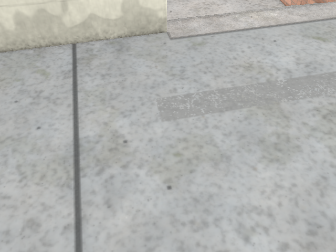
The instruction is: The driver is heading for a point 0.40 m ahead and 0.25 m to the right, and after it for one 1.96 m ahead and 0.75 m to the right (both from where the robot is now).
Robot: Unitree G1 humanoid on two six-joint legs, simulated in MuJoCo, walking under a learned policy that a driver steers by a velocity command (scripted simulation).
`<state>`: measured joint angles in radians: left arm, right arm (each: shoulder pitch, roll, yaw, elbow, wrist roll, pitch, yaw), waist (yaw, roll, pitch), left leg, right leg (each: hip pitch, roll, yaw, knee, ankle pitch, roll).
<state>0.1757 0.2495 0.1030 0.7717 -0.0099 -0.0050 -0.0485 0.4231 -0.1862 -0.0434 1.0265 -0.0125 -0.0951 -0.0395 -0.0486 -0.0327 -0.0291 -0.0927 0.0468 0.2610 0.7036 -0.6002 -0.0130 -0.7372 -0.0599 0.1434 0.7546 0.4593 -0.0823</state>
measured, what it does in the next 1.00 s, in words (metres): goes down, turning right: right foot 0.16 m lower, then left foot 0.16 m lower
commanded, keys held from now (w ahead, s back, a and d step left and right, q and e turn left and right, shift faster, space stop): w+e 0.44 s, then e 0.38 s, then no key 0.18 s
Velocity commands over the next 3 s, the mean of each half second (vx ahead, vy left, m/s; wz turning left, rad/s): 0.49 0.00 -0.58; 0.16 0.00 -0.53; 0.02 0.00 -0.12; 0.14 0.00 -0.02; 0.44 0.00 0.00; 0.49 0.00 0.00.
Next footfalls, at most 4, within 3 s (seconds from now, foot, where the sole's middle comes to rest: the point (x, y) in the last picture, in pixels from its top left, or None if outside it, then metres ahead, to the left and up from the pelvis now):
0.18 right None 0.26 -0.14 -0.89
0.70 left None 0.55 0.02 -1.05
1.20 right None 0.36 -0.17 -0.89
1.58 left None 0.50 0.04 -1.05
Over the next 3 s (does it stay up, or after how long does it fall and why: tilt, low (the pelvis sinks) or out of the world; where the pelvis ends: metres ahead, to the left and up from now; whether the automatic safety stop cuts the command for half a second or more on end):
stays up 0.93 -0.36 -0.28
